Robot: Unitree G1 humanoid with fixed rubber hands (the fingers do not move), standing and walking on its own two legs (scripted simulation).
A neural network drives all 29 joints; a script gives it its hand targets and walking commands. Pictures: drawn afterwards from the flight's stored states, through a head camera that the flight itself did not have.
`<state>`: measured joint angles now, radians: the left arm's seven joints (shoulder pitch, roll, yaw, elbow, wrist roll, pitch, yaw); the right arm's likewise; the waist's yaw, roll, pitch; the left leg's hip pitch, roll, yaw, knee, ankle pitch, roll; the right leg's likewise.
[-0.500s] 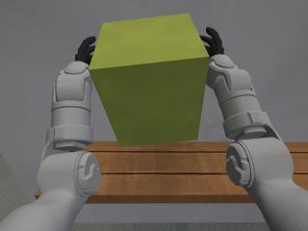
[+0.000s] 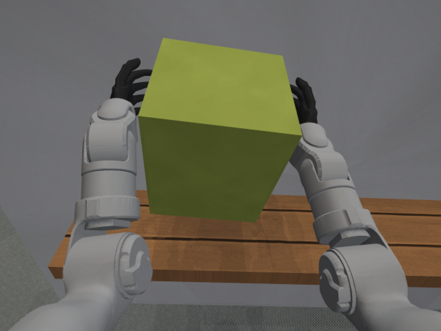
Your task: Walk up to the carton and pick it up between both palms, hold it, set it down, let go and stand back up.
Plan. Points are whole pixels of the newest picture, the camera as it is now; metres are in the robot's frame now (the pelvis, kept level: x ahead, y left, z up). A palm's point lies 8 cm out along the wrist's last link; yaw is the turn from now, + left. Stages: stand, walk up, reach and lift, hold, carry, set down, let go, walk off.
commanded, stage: set down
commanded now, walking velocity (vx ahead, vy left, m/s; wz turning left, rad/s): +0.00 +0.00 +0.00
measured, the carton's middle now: (213, 138) +0.41 +0.00 +0.21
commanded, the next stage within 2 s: none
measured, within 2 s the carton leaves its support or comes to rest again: neither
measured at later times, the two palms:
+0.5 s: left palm (135, 145) +0.42 +0.15 +0.19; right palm (291, 152) +0.41 -0.15 +0.18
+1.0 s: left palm (142, 155) +0.42 +0.14 +0.17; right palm (296, 162) +0.40 -0.16 +0.16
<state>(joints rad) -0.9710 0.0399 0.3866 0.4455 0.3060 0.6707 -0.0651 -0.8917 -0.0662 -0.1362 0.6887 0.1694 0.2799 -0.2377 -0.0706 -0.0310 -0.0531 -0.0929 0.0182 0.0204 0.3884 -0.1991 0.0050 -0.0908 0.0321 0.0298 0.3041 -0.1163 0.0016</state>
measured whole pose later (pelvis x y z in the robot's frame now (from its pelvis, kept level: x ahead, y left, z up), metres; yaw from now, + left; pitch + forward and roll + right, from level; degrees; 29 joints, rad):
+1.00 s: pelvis +0.01 +0.00 +0.00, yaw +0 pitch -5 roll -1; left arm -0.78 -0.02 0.34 0.47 0.34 0.51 -0.07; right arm -0.74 0.02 -0.27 0.68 -0.06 0.13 -0.13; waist -0.08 -0.03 0.05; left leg -0.09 0.01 0.02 0.38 -0.20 0.01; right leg -0.09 0.02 0.02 0.30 -0.13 0.00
